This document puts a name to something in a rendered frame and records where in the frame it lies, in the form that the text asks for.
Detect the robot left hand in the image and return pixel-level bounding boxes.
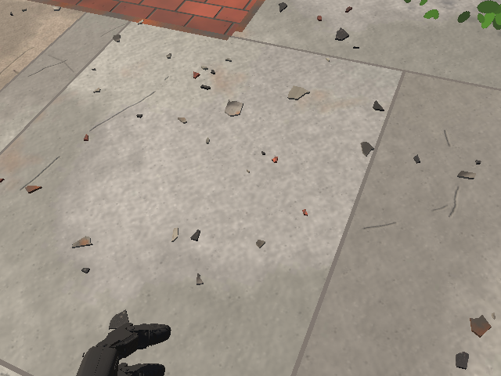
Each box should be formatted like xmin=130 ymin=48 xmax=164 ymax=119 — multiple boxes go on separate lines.
xmin=76 ymin=323 xmax=171 ymax=376

